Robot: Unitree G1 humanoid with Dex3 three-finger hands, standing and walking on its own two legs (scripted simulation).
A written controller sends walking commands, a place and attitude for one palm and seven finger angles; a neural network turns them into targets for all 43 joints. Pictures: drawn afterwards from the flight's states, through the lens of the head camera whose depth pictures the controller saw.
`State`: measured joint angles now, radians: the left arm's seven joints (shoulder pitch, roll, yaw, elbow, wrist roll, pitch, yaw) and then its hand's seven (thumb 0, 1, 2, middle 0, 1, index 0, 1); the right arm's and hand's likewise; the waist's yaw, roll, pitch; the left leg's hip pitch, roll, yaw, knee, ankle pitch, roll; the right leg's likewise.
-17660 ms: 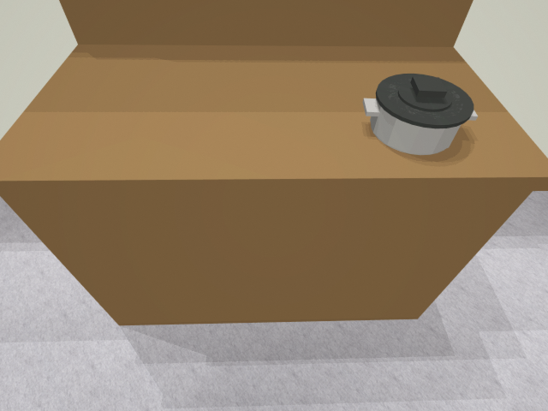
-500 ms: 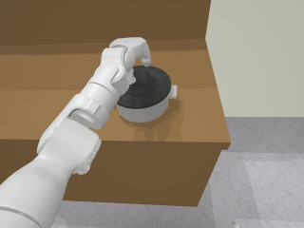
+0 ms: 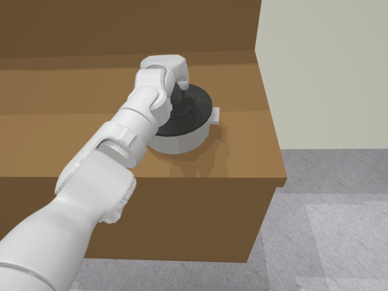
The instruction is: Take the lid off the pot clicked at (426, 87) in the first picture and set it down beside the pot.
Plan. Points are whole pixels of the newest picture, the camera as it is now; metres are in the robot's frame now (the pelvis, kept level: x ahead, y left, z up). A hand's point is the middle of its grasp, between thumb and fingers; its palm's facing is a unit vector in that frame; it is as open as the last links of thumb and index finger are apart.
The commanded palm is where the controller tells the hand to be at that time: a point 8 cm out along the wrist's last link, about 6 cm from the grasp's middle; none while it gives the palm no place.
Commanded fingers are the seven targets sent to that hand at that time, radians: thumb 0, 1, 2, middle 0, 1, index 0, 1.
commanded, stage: lower the open fingers around the knob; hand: left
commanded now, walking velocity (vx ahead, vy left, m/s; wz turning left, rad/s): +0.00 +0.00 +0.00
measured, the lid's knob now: (171, 98) +0.51 +0.03 +0.13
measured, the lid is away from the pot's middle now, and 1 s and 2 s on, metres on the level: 0.00 0.00 0.00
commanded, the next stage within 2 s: raise the hand to come down again in 1.40 s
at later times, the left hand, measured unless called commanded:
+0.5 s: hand (170, 93) +0.47 +0.03 +0.18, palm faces -0.30 +0.01 -0.95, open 10.0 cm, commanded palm +0.47 +0.03 +0.21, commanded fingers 0.00 -0.37 1.61 -0.86 -0.08 -0.86 -0.08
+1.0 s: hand (170, 90) +0.48 +0.03 +0.18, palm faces -0.30 +0.01 -0.95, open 10.1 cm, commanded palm +0.48 +0.03 +0.21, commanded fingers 0.00 -0.37 1.61 -0.86 -0.08 -0.86 -0.08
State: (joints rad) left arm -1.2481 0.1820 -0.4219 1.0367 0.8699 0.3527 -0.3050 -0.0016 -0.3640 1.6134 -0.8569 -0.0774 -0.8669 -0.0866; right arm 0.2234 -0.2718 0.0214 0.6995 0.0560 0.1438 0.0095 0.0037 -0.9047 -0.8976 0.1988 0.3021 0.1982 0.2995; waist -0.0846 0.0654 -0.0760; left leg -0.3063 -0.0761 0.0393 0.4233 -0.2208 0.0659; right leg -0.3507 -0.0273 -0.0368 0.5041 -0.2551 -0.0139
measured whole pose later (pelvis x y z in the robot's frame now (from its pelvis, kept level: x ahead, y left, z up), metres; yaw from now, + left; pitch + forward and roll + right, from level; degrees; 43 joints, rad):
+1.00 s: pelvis +0.00 +0.00 +0.00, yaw +0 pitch +7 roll +1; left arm -1.34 0.18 -0.43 1.13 0.87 0.40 -0.34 0.00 -0.36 1.61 -0.91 -0.12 -0.87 -0.09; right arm 0.25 -0.28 0.03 0.71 0.06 0.15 -0.01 0.00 -0.90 -0.90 0.20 0.30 0.20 0.30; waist -0.11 0.06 -0.08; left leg -0.35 -0.07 0.04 0.45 -0.23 0.07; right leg -0.39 -0.02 -0.03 0.52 -0.26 -0.02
